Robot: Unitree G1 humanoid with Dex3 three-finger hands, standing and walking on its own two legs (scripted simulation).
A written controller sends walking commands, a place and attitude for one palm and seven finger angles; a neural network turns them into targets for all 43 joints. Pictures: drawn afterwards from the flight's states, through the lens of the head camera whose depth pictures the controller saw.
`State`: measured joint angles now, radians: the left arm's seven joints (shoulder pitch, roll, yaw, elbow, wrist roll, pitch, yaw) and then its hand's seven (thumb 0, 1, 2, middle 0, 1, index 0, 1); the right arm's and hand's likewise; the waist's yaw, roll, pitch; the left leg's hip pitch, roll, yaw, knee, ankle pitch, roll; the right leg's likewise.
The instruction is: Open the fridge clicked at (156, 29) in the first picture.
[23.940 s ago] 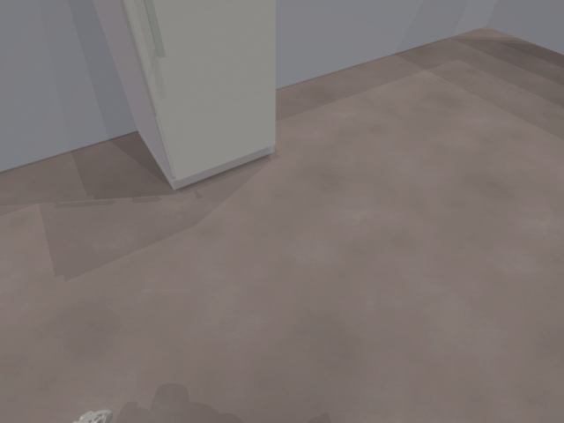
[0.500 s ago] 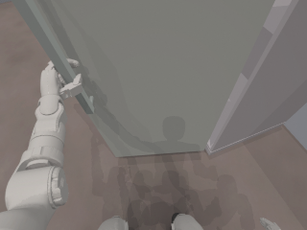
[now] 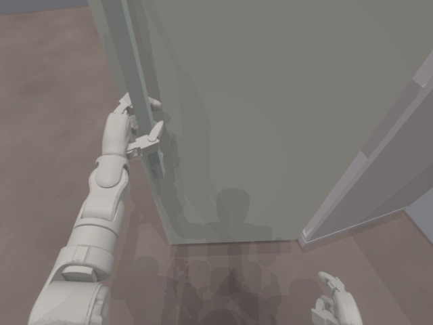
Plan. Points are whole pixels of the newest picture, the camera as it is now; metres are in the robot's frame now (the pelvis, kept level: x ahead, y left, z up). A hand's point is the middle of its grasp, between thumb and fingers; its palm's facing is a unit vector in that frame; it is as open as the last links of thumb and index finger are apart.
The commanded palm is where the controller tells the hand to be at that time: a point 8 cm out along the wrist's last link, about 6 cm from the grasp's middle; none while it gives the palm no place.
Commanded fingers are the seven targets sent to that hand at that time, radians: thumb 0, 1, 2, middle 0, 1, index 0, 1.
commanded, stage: stop walking and hold the door back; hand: left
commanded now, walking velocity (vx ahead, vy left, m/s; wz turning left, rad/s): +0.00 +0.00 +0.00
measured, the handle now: (141, 88) +0.47 +0.15 +0.18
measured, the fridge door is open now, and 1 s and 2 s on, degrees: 74 74 74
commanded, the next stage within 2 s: loosen the grip on the handle in 0.26 s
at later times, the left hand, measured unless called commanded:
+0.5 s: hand (149, 140) +0.40 +0.13 +0.12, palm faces +0.03 -0.99 -0.13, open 7.0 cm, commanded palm +0.37 +0.18 +0.11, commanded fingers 0.00 -0.07 0.43 -0.45 -1.40 -0.45 -1.40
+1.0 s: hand (152, 143) +0.42 +0.13 +0.09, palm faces +0.07 -0.99 -0.14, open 14.3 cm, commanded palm +0.37 +0.19 +0.11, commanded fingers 0.00 -0.55 0.20 -0.25 -1.15 -0.25 -1.15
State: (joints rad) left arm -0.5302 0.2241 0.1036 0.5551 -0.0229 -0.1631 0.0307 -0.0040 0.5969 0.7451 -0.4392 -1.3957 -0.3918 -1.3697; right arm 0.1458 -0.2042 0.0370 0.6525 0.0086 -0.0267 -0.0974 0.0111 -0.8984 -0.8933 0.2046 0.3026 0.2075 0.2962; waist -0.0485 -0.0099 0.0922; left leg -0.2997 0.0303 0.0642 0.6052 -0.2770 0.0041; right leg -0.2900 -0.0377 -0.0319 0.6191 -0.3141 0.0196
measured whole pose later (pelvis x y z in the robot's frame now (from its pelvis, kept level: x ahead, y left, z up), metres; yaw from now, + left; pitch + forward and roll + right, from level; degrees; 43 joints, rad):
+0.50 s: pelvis -0.02 -0.01 +0.00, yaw -1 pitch +1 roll +0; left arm -0.60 0.29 0.16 0.74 -0.04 -0.13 -0.02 -0.04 0.45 0.70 -0.43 -1.39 -0.41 -1.39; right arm 0.28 -0.21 0.00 0.68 0.00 -0.09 -0.03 0.01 -0.90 -0.89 0.20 0.30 0.21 0.30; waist -0.07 -0.03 0.00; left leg -0.35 0.05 0.07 0.55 -0.22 -0.01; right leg -0.33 -0.01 -0.04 0.57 -0.26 -0.02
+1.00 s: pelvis -0.01 -0.01 -0.01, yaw -3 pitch +6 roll +0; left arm -0.50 0.29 0.21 0.70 -0.04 -0.28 0.04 -0.01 -0.53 0.21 -0.32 -1.21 -0.29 -1.19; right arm 0.37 -0.25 -0.04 0.74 0.00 -0.09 0.01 0.01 -0.90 -0.89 0.20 0.30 0.20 0.30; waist -0.10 0.01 -0.04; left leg -0.48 0.04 0.04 0.67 -0.30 0.00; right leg -0.46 0.01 0.00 0.66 -0.31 -0.01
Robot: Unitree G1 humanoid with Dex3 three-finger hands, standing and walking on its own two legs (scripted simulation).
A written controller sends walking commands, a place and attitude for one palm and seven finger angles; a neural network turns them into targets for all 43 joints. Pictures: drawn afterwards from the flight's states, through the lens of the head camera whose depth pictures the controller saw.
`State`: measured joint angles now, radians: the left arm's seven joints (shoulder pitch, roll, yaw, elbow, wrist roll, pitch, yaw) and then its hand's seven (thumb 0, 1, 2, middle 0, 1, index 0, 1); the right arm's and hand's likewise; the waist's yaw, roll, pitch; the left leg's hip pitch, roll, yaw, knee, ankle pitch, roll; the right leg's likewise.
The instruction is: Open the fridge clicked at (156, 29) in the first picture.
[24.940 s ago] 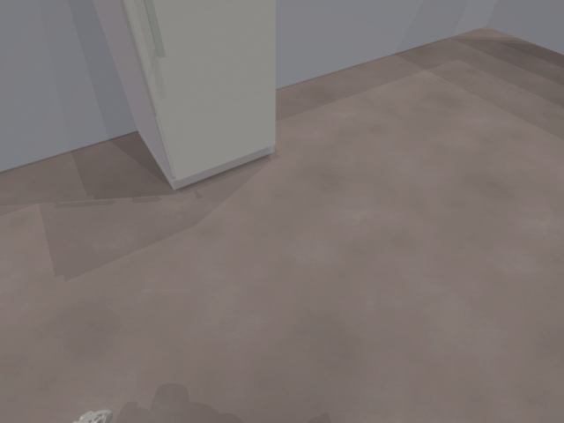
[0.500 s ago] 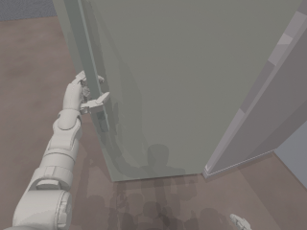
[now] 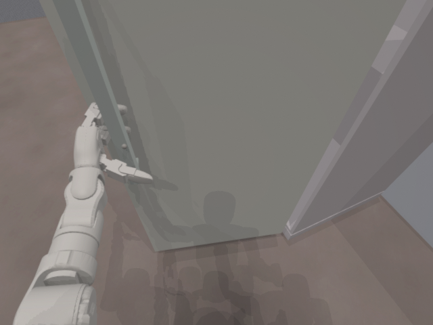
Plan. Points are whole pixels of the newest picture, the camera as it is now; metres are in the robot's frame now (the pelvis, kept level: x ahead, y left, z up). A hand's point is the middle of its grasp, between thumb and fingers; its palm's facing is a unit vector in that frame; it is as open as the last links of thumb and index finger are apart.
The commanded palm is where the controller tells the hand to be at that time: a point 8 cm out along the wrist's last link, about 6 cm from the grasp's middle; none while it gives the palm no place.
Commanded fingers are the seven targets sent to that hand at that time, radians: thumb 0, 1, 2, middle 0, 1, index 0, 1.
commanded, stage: slip the hand off the handle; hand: left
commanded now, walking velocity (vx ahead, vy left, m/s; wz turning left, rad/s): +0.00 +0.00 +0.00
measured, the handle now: (107, 93) +0.47 +0.18 +0.19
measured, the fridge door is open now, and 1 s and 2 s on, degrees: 74 74 74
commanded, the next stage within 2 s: draw the hand back to the body in 1.32 s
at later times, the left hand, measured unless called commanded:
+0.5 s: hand (86, 154) +0.41 +0.23 +0.09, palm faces +0.16 -0.98 -0.15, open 14.7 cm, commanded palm +0.37 +0.28 +0.10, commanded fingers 0.00 -0.55 0.20 -0.25 -1.15 -0.25 -1.15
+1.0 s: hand (79, 186) +0.34 +0.23 +0.09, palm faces +0.15 -0.98 -0.14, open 14.7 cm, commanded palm +0.30 +0.27 +0.10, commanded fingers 0.00 -0.55 0.20 -0.25 -1.15 -0.25 -1.15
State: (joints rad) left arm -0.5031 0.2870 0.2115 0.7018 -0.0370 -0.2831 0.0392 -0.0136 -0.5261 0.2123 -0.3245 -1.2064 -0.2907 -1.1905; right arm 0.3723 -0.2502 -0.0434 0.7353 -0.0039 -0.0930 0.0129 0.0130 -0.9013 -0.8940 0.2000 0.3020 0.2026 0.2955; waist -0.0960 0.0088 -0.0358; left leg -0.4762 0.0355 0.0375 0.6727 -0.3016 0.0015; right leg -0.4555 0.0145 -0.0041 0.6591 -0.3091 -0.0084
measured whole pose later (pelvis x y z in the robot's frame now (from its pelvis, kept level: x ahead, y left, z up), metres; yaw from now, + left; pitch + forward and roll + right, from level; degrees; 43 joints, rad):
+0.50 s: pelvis +0.01 +0.01 -0.01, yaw +2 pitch +7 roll -2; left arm -0.49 0.35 0.23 0.68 -0.08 -0.26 -0.08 -0.02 -0.55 0.20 -0.25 -1.15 -0.25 -1.15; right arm 0.27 -0.25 -0.01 0.71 0.01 -0.10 -0.03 0.01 -0.90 -0.89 0.20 0.30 0.20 0.30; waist -0.04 0.01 -0.05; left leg -0.53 0.02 0.00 0.76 -0.35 0.01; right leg -0.48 0.00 -0.04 0.71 -0.35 0.00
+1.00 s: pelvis +0.00 +0.01 -0.01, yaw +2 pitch +4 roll -1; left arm -0.18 0.31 0.24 0.38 -0.13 -0.25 -0.11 -0.02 -0.55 0.20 -0.25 -1.15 -0.26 -1.15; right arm 0.28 -0.24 -0.01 0.69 0.01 -0.13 -0.05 0.01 -0.90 -0.89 0.20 0.30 0.20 0.30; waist -0.03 0.02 -0.05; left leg -0.48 0.03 0.01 0.75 -0.35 0.01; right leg -0.44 0.00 -0.03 0.71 -0.35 0.00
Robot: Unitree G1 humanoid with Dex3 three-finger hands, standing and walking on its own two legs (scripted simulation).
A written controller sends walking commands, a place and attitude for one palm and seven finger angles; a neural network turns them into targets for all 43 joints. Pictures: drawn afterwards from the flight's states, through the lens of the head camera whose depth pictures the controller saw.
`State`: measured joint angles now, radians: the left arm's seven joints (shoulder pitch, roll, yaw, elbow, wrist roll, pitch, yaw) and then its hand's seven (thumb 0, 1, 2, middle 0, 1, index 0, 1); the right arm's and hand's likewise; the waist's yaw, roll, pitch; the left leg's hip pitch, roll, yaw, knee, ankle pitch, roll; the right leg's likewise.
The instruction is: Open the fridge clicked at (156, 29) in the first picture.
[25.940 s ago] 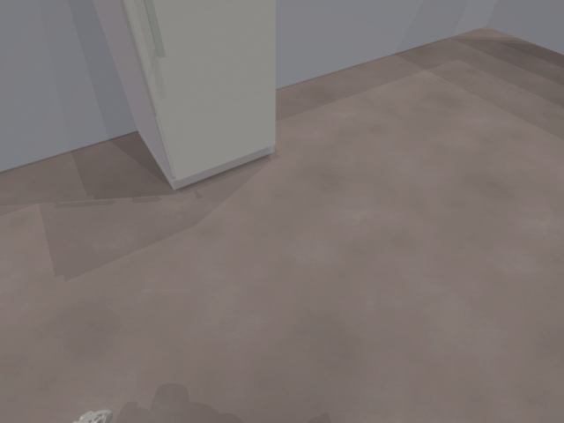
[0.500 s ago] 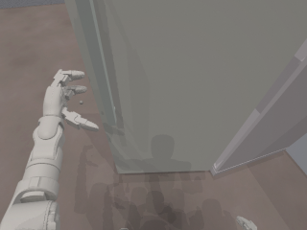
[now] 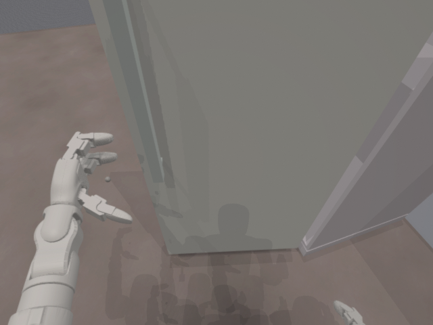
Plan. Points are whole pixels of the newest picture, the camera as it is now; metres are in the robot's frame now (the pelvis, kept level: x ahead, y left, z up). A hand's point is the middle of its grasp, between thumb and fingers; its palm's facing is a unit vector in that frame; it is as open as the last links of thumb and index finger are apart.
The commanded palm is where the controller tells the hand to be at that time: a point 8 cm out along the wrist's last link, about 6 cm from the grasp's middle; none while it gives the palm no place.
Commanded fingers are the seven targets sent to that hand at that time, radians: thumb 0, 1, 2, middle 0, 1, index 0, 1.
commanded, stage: slip the hand off the handle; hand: left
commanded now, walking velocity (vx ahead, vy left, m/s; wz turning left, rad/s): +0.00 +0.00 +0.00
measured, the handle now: (141, 92) +0.47 +0.16 +0.19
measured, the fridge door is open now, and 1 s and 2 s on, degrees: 74 74 74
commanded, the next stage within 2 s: draw the hand back to the body in 0.32 s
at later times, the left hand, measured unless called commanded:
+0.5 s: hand (104, 206) +0.28 +0.20 +0.11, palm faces +0.17 -0.98 -0.04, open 14.6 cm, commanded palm +0.24 +0.25 +0.11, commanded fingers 0.00 -0.55 0.20 -0.25 -1.15 -0.25 -1.15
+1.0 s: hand (71, 219) +0.24 +0.22 +0.14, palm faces +0.30 -0.95 -0.12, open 14.4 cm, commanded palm +0.19 +0.26 +0.15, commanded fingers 0.00 -0.22 0.36 -0.24 -0.96 -0.24 -0.96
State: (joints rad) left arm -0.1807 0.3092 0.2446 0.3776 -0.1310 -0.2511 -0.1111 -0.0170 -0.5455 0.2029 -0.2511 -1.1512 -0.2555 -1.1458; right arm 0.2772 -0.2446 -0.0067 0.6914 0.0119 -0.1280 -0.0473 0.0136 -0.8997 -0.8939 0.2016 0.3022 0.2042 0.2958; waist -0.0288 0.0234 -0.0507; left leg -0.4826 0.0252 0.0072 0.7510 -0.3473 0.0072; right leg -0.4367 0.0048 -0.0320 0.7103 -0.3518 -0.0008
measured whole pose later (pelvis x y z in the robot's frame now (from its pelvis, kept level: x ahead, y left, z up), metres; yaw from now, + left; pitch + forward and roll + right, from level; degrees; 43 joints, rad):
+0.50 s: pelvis -0.01 -0.02 +0.00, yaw +1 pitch +1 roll -1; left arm 0.00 0.25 0.19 0.15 -0.23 -0.16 -0.10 -0.02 -0.55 0.20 -0.25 -1.15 -0.26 -1.15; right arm 0.18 -0.23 0.03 0.69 0.02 -0.20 -0.09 0.01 -0.90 -0.89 0.20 0.30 0.21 0.30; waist 0.03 0.03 -0.03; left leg -0.42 0.02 -0.02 0.72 -0.33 -0.01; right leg -0.37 0.00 -0.06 0.70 -0.35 -0.02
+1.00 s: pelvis +0.01 -0.02 +0.02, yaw +1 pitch -3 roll +0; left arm 0.22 0.26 0.26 -0.15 -0.21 0.04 -0.04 -0.02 -0.48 0.24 -0.25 -1.11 -0.25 -1.11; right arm 0.17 -0.25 0.03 0.70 0.01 -0.23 -0.12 0.02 -0.90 -0.89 0.20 0.30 0.20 0.30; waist 0.05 0.05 -0.02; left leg -0.24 0.03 -0.02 0.58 -0.29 -0.02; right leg -0.20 0.01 -0.05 0.57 -0.31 -0.02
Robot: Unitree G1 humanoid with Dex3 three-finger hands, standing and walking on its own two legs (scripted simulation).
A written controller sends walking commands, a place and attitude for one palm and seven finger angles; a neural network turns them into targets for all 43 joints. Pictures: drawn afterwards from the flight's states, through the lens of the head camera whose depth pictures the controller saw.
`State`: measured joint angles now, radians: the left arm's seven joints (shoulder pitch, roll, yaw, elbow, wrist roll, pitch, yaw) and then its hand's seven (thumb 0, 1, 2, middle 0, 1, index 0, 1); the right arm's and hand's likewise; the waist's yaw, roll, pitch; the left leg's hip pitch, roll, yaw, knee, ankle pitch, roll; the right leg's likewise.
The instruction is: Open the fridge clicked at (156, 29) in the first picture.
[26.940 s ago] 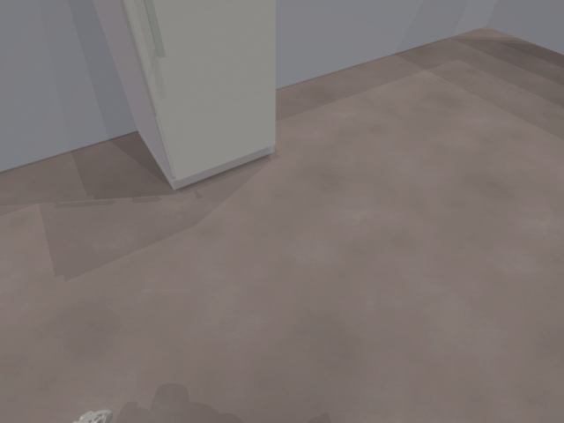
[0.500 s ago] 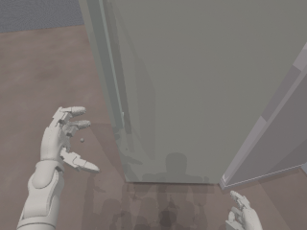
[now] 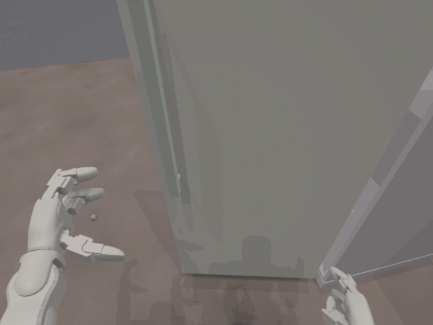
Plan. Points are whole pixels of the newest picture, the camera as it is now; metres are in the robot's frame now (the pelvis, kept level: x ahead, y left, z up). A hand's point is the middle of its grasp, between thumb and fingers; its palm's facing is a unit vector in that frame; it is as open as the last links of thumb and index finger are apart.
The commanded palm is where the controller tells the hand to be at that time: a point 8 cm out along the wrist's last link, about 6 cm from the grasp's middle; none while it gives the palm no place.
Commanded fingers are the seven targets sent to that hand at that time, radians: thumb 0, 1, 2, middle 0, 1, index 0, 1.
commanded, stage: draw the hand back to the body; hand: left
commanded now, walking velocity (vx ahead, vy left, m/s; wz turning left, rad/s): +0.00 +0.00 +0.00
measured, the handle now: (163, 114) +0.47 +0.17 +0.18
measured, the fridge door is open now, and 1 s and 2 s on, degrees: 74 74 74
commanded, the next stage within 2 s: step back with the hand held close in 1.02 s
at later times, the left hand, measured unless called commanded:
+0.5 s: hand (52, 219) +0.21 +0.27 +0.15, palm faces +0.44 -0.83 -0.34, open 10.1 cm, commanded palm +0.16 +0.31 +0.17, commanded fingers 0.00 0.68 0.80 -0.21 -0.43 -0.21 -0.43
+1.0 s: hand (34, 227) +0.19 +0.28 +0.17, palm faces +0.48 -0.81 -0.33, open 7.4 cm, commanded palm +0.14 +0.32 +0.18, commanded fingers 0.00 0.90 0.90 -0.20 -0.30 -0.20 -0.30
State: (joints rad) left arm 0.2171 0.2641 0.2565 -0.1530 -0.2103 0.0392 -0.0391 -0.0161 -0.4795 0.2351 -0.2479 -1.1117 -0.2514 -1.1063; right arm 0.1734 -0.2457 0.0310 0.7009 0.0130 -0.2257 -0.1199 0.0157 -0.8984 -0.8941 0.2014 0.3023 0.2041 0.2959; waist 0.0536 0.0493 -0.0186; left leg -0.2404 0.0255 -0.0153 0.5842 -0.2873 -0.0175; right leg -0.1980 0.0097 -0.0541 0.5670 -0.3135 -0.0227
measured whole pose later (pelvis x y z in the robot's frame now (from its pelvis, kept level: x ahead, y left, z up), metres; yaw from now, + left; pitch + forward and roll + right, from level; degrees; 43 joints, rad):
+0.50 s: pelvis +0.01 +0.02 +0.01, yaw -1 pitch -7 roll +0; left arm 0.39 0.32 0.29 -0.30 -0.06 -0.07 0.13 0.00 0.34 0.63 -0.23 -0.63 -0.23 -0.63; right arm 0.18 -0.22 0.02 0.72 -0.02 -0.16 -0.09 0.02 -0.90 -0.89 0.20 0.30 0.21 0.30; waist 0.07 0.05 0.05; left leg -0.07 0.01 0.02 0.40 -0.21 0.00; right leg -0.03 0.00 -0.02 0.37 -0.22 0.00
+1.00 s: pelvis +0.00 +0.02 +0.01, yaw -1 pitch -8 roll -1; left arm 0.43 0.32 0.33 -0.36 -0.07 -0.09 0.13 0.01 0.89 0.90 -0.21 -0.31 -0.21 -0.30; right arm 0.17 -0.21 0.02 0.72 -0.02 -0.17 -0.09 0.01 -0.90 -0.89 0.20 0.30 0.21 0.30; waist 0.08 0.05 0.05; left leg -0.06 0.01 0.01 0.40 -0.20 0.00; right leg -0.01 0.00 -0.03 0.35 -0.21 0.00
